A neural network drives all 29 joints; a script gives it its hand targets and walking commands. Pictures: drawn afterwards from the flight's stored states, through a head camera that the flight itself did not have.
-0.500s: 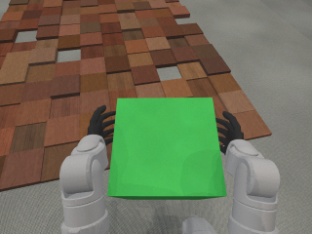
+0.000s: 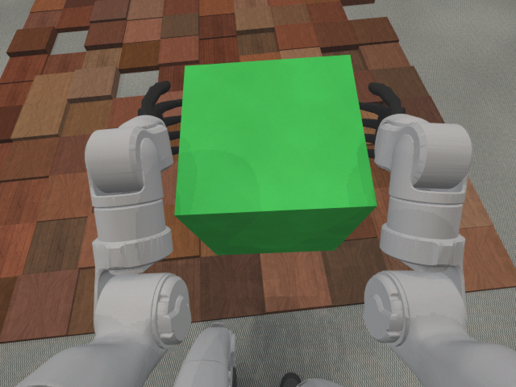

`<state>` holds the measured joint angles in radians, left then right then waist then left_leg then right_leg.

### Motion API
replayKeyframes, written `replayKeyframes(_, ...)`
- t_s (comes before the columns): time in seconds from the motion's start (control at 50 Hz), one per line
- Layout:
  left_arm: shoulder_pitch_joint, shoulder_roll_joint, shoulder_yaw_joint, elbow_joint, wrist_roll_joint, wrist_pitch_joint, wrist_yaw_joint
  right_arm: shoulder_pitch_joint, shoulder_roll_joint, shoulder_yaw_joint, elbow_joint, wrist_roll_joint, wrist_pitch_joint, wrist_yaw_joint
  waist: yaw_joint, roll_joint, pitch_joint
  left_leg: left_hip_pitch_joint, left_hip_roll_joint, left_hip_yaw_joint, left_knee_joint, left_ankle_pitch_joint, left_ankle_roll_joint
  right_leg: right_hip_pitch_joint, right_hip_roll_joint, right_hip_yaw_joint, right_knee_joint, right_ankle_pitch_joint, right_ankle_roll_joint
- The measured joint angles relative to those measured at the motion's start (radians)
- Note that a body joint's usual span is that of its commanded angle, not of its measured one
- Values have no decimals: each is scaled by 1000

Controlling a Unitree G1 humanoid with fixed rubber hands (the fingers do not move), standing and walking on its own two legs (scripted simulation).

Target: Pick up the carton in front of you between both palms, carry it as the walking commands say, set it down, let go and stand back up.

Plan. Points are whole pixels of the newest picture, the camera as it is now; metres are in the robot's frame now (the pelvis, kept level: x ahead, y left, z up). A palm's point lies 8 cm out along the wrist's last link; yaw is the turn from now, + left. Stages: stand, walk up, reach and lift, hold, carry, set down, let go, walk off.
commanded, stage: carry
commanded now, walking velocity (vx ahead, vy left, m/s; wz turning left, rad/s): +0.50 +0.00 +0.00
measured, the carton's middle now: (271, 172) +0.40 +0.01 +0.06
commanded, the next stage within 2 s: none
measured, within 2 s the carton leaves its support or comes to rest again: neither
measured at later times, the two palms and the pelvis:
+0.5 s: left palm out of the picture +0.76 +0.11 +0.16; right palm out of the picture +0.72 -0.18 +0.16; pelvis +0.35 +0.02 +0.02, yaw -3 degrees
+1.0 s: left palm out of the picture +1.08 +0.19 +0.20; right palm out of the picture +1.09 -0.10 +0.20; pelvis +0.68 +0.02 +0.03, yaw +0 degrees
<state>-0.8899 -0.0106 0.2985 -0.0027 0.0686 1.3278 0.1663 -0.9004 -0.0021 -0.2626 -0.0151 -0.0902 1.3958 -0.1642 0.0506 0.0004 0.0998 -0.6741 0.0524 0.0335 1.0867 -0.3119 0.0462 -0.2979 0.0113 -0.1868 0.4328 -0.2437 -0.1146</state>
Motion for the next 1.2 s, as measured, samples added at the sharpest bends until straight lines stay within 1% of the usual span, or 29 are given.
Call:
replayKeyframes(0.1, -27, -12, 14, 8, 27, -18, -12, -19, 16, -29, -10, -19, -21, 1, -4, 1, -16, -57, -5, 35, -170, 100, 4, 102, 4, 26, -19, -92, 24)
replayKeyframes(0.18, -5, -23, 5, 5, 48, -18, -22, 2, 30, -36, -15, -33, -28, 6, -13, 0, -43, 15, -48, 100, -414, 178, 23, 195, -2, 36, 21, -203, 48)
replayKeyframes(0.2, 5, -18, 4, 3, 49, -16, -23, 8, 37, -32, -7, -36, -35, 7, -23, -11, -43, 55, -66, 121, -465, 182, 37, 203, -17, 31, 78, -232, 54)
replayKeyframes(0.22, 13, -9, 4, 2, 47, -15, -26, 15, 47, -25, 3, -40, -49, 8, -34, -42, -33, 75, -85, 140, -448, 151, 51, 177, -50, 40, 189, -186, 62)
replayKeyframes(0.24, 22, 2, 7, 1, 45, -14, -29, 15, 56, -12, 19, -46, -60, 5, -52, -53, -25, 85, -92, 146, -425, 122, 62, 115, -57, 76, 367, -141, 78)
replayKeyframes(0.28, 40, 14, 13, -2, 35, -12, -35, 24, 66, 8, 28, -48, -68, -2, -88, -38, -2, 120, -93, 137, -419, 91, 68, -30, -19, 155, 733, -175, 93)
replayKeyframes(0.32, 52, 5, 13, -24, 37, -4, -31, 49, 69, 16, -2, -32, -64, -14, -118, -16, 23, 177, -91, 119, -465, 87, 52, -147, 5, 183, 896, -183, 80)
replayKeyframes(0.36, 53, -11, 14, -58, 49, 0, -33, 68, 68, 10, -48, -12, -64, -23, -140, 0, 44, 237, -87, 105, -525, 79, 50, -243, 2, 189, 882, -163, 70)
replayKeyframes(0.42, 52, -32, 12, -113, 70, -7, -38, 72, 66, -3, -103, 13, -73, -31, -161, 13, 54, 313, -78, 89, -583, 52, 45, -364, -14, 188, 778, -163, 66)
replayKeyframes(0.48, 56, -49, 8, -155, 88, -16, -37, 64, 67, -10, -132, 29, -82, -44, -170, 19, 39, 391, -65, 74, -613, 3, 31, -411, -22, 170, 553, -170, 65)
replayKeyframes(0.52, 53, -54, 6, -155, 102, -18, -39, 52, 65, -15, -129, 30, -81, -45, -161, 24, 13, 440, -51, 66, -613, -43, 14, -383, -9, 132, 344, -94, 55)
replayKeyframes(0.54, 48, -54, -1, -143, 108, -18, -33, 44, 60, -16, -120, 30, -80, -47, -153, 25, -1, 457, -43, 65, -587, -73, 7, -350, 0, 110, 252, -13, 44)
replayKeyframes(0.56, 42, -57, -8, -121, 112, -21, -25, 36, 49, -17, -107, 28, -78, -45, -141, 39, -12, 461, -27, 61, -531, -100, 1, -319, 12, 99, 224, 99, 39)
replayKeyframes(0.58, 34, -63, -15, -96, 115, -27, -13, 28, 35, -22, -88, 28, -77, -38, -122, 52, -19, 432, -13, 45, -421, -80, -7, -303, 20, 86, 243, 107, 42)
replayKeyframes(0.64, 15, -62, -32, -29, 104, -19, 26, 13, 4, -29, -6, 20, -72, -7, -51, 29, -35, 263, -56, -32, 31, -143, -9, -239, 25, 95, 248, -1, 45)
replayKeyframes(0.68, 18, -52, -34, -3, 73, 1, 54, 10, 5, -31, 29, 5, -59, 4, -9, 9, -40, 170, -69, -38, 137, -133, -4, -174, 20, 104, 192, -16, 61)
replayKeyframes(0.74, 6, -39, -21, 12, 16, 25, 100, -4, 16, -39, 43, -20, -44, 11, 41, -13, -38, 70, -62, -30, 60, -96, -8, -78, 8, 116, 107, -28, 54)
replayKeyframes(0.8, -30, -33, 0, 35, -23, 22, 132, -24, 24, -58, 44, -45, -46, 20, 77, -18, -45, 8, -50, -21, -122, -22, -13, 2, 0, 131, 53, -56, 58)
replayKeyframes(0.84, -57, -30, 9, 70, -32, 12, 144, -31, 26, -68, 54, -62, -54, 28, 91, -12, -59, 6, -47, -16, -288, 89, -15, 52, 0, 139, 37, -83, 67)
replayKeyframes(0.88, -78, -30, 8, 118, -33, -1, 152, -28, 27, -74, 70, -75, -59, 40, 92, -2, -81, 40, -49, 5, -458, 198, -12, 104, 1, 139, 35, -118, 77)
replayKeyframes(0.92, -93, -23, 4, 171, -30, -8, 150, -27, 24, -78, 101, -83, -62, 45, 81, 5, -108, 102, -57, 43, -592, 316, 3, 150, -1, 138, 68, -177, 89)
replayKeyframes(0.94, -99, -15, 2, 197, -29, -10, 146, -26, 25, -76, 123, -85, -67, 46, 66, -1, -119, 137, -65, 62, -627, 345, 9, 160, -10, 137, 116, -217, 94)
replayKeyframes(0.96, -105, -4, -1, 222, -24, -17, 136, -23, 29, -70, 142, -88, -80, 46, 47, -29, -115, 143, -82, 85, -601, 353, 18, 140, -36, 146, 207, -220, 98)
replayKeyframes(0.98, -104, 7, 2, 241, -16, -23, 121, -24, 34, -61, 166, -92, -91, 44, 27, -37, -108, 146, -88, 96, -566, 347, 32, 94, -37, 169, 345, -208, 105)
replayKeyframes(1.02, -82, 18, 8, 272, 3, -28, 90, -5, 50, -45, 198, -95, -98, 32, -12, -20, -97, 174, -83, 93, -540, 292, 56, -13, -10, 189, 594, -210, 105)
replayKeyframes(1.04, -69, 16, 9, 282, 12, -28, 80, 16, 56, -39, 198, -91, -95, 26, -31, -11, -91, 197, -79, 90, -549, 272, 59, -60, -2, 184, 659, -195, 103)
replayKeyframes(1.08, -42, 3, 4, 280, 32, -24, 69, 63, 65, -32, 178, -76, -86, 14, -63, 2, -77, 246, -72, 82, -589, 264, 53, -141, 0, 166, 682, -154, 103)
replayKeyframes(1.12, -17, -13, -7, 253, 53, -27, 57, 99, 70, -29, 146, -56, -81, -2, -92, 9, -58, 297, -68, 77, -629, 245, 48, -206, -4, 155, 629, -131, 106)
replayKeyframes(1.2, 20, -46, -14, 174, 88, -61, 45, 133, 84, -31, 87, -6, -81, -73, -131, 15, -31, 382, -67, 72, -677, 200, 50, -307, -12, 142, 480, -74, 105)
